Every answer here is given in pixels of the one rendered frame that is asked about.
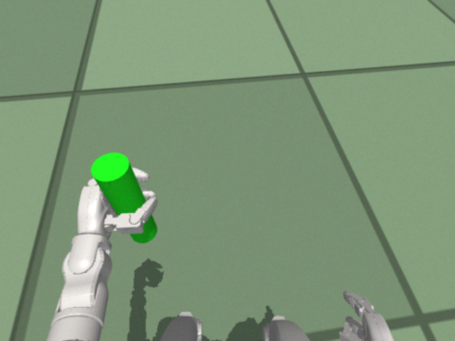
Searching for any right robot hand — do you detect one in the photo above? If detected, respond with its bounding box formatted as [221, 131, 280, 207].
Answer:
[339, 291, 394, 341]

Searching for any left robot arm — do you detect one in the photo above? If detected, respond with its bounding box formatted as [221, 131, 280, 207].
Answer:
[46, 233, 112, 341]

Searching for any left robot hand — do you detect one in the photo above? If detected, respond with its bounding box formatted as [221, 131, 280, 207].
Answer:
[77, 167, 158, 240]

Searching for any can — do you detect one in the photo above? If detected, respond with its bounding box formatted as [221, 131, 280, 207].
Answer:
[91, 153, 157, 243]

